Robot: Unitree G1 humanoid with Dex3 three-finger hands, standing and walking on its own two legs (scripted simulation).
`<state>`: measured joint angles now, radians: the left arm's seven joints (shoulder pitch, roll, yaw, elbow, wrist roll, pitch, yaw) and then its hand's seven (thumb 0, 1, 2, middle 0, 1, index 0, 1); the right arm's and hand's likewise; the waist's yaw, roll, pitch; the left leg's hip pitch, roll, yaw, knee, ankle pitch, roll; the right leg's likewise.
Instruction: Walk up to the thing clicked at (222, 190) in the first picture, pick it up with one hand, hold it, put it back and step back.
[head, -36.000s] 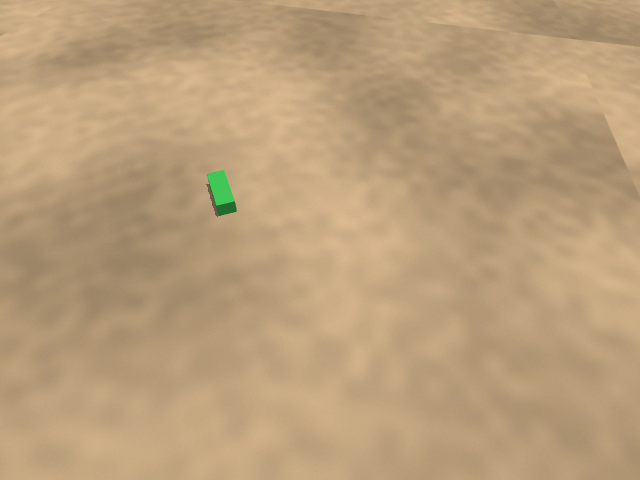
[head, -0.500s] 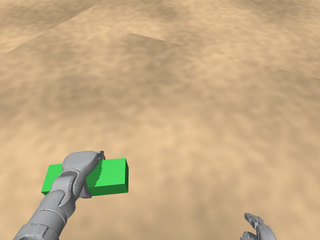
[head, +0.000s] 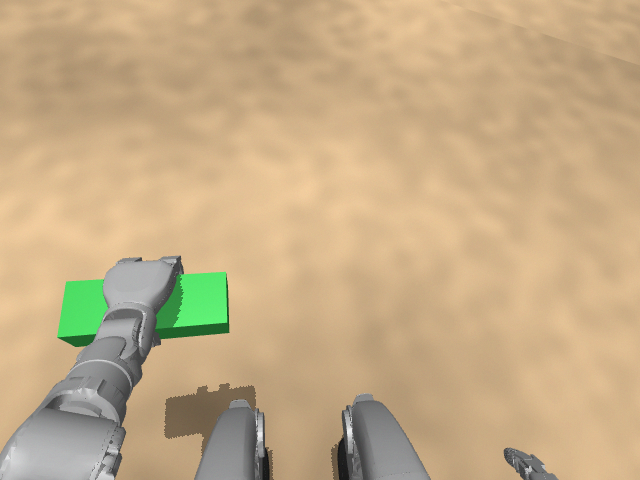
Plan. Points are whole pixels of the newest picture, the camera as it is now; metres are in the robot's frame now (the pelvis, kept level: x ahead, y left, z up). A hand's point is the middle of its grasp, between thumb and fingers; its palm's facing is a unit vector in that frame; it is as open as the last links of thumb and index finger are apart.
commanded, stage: crouch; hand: left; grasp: from above
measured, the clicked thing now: (152, 308) +0.37 +0.23 -0.14
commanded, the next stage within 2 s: lower in 1.32 s
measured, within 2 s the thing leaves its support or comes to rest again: neither
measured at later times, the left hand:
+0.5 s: hand (182, 332) +0.39 +0.23 -0.35, palm faces -0.44 -0.03 -0.90, open 11.1 cm
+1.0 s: hand (191, 336) +0.40 +0.24 -0.44, palm faces -0.45 -0.04 -0.89, open 11.1 cm
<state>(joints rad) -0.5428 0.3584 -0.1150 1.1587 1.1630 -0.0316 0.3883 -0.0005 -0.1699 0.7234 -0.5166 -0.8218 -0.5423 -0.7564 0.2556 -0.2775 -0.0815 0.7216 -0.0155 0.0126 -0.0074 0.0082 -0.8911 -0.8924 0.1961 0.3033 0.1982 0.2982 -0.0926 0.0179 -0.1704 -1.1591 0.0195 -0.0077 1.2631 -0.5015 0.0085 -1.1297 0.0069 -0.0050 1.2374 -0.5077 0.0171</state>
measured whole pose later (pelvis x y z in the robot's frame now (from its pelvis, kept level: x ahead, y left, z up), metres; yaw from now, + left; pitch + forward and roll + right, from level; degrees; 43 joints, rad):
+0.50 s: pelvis -0.04 +0.00 -0.19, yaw -2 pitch +37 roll -5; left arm -0.76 0.50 0.01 1.27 1.19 -0.10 0.42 0.00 -0.18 0.73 -0.52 -0.82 -0.55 -0.76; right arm 0.18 -0.23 -0.03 0.77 -0.09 -0.08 0.04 0.01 -0.89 -0.89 0.20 0.30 0.20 0.30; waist -0.16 0.03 -0.19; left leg -1.95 0.01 -0.06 1.94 -0.65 0.01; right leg -1.89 0.00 -0.05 1.90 -0.66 0.01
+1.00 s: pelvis -0.05 +0.00 -0.27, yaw -4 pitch +36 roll -6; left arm -0.87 0.60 0.08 1.39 1.23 -0.15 0.44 0.00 -0.18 0.73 -0.53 -0.81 -0.56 -0.75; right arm 0.16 -0.25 -0.01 0.79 -0.13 -0.09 0.12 0.00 -0.90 -0.90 0.20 0.30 0.20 0.30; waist -0.20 0.01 -0.11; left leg -2.19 0.02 -0.09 2.22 -0.68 0.00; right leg -2.13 0.02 -0.07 2.17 -0.68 0.01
